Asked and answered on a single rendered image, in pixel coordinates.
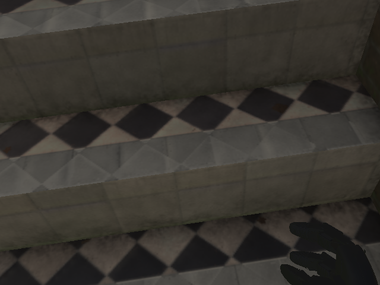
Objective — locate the right robot hand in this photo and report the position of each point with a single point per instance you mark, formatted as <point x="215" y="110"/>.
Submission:
<point x="351" y="266"/>

